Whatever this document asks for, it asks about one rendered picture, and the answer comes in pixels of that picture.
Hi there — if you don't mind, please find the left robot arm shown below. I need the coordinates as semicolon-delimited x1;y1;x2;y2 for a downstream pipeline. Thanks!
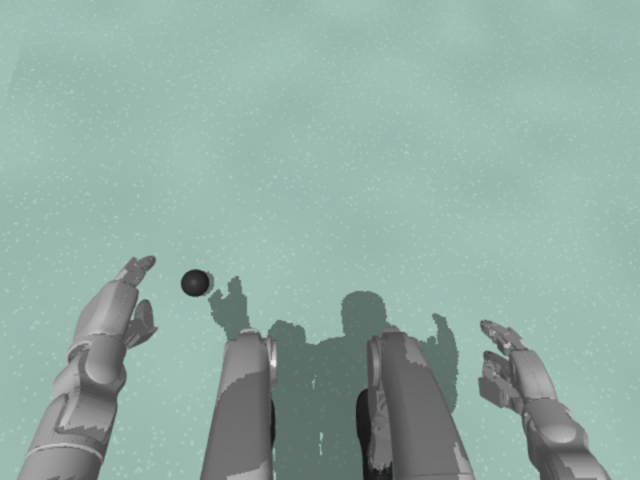
17;335;127;480

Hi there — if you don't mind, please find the left robot hand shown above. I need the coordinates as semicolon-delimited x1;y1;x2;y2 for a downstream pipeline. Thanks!
73;256;158;349

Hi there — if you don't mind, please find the right robot foot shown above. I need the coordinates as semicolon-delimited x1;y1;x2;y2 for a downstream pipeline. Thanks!
356;389;393;480

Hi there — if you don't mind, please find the right robot arm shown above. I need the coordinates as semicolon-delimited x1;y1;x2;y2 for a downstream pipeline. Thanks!
522;399;611;480

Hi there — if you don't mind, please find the ball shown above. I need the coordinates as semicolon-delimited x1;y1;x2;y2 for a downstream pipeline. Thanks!
181;270;209;297

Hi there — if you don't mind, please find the right robot hand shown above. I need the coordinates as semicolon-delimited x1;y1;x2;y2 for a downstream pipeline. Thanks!
478;320;558;417

